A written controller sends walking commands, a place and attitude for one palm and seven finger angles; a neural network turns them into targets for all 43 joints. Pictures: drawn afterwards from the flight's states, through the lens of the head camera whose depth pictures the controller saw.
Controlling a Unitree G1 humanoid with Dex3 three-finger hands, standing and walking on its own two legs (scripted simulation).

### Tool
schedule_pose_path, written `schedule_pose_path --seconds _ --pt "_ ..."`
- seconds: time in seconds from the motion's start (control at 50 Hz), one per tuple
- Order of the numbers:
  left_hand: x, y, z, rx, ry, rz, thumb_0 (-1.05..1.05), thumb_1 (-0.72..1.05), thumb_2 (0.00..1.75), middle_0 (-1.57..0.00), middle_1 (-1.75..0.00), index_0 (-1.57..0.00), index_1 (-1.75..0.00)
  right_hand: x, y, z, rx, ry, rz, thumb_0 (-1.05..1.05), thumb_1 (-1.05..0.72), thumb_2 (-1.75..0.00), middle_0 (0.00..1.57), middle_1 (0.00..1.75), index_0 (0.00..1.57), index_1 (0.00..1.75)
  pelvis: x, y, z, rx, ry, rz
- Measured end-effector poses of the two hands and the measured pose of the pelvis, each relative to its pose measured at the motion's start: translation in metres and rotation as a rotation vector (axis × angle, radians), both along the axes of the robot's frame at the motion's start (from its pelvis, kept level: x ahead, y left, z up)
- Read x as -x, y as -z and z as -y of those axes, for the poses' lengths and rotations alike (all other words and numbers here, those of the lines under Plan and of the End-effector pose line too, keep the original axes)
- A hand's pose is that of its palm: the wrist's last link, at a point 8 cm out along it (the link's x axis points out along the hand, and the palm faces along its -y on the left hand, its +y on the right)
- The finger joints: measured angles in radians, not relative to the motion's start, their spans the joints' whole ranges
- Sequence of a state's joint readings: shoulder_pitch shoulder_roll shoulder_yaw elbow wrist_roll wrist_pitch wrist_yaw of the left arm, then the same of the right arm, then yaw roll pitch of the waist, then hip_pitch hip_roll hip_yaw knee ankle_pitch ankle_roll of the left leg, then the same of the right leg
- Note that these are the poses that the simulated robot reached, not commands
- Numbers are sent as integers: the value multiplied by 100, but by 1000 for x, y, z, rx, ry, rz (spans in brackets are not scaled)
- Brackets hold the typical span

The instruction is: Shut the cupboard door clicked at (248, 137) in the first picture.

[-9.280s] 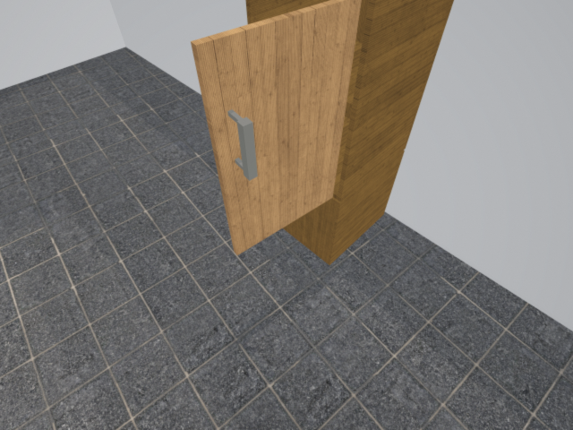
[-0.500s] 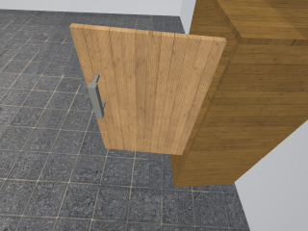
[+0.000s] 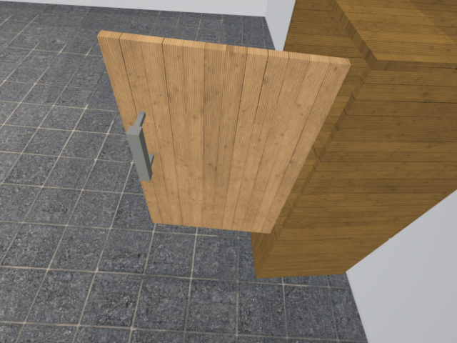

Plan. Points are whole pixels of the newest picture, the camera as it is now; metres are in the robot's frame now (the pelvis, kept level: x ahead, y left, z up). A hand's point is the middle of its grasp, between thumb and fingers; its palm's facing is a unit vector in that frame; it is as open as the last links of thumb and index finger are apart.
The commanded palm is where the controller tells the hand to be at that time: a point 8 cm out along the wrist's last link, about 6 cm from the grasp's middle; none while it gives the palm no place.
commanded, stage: come to a stop and stand still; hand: left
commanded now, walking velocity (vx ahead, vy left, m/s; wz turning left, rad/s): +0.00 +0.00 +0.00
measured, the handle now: (143, 147) +0.44 +0.20 +0.05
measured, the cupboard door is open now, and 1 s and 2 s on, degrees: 83 83 83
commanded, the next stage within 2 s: look again from close up in 1.48 s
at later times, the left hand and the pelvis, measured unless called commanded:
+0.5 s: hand out of the picture +0.00 +0.17 -0.16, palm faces -0.01 -0.97 -0.26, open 7.4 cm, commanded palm none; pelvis -0.03 -0.02 +0.00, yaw +0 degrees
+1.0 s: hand out of the picture -0.01 +0.14 -0.16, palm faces -0.03 -0.98 -0.21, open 7.4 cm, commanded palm none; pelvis -0.02 -0.04 +0.01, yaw -1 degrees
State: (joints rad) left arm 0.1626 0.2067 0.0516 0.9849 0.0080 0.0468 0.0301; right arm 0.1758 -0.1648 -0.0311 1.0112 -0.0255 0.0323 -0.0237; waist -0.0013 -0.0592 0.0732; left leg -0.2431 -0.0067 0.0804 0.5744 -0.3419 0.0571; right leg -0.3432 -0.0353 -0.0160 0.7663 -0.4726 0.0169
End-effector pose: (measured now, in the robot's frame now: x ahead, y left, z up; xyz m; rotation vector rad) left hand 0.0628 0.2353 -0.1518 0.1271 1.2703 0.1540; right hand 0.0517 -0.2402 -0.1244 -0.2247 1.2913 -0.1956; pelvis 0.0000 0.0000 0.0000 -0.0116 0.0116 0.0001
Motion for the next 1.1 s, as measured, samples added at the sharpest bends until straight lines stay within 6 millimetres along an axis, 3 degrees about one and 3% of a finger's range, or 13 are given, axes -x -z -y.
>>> schedule_pose_path --seconds 0.12,0.48,0.72,0.9,1.1 --pt "17 -10 -6 -5 -16 -36 1 91 90 -19 -30 -20 -30 11 -4 -13 -10 -16 -10 1 -92 -90 20 30 21 30 6 -9 -3 15 -14 2" --pt "62 -26 15 -81 52 -8 1 91 90 -20 -30 -20 -30 47 18 6 -103 -4 49 1 -91 -90 20 30 20 30 33 -3 16 -12 4 39" --pt "88 -28 35 -67 65 -71 1 91 90 -20 -30 -20 -30 80 18 23 -116 5 -25 1 -91 -90 20 30 20 30 41 -7 33 -28 15 20" --pt "85 -22 46 -37 54 -103 1 91 90 -20 -30 -20 -30 91 12 34 -85 22 -104 1 -91 -90 20 30 20 30 28 -9 40 -26 17 14" --pt "63 -18 50 -26 54 -85 1 91 90 -20 -30 -20 -30 60 9 34 -75 14 -69 1 -90 -90 20 30 20 30 15 -10 43 -23 17 13"
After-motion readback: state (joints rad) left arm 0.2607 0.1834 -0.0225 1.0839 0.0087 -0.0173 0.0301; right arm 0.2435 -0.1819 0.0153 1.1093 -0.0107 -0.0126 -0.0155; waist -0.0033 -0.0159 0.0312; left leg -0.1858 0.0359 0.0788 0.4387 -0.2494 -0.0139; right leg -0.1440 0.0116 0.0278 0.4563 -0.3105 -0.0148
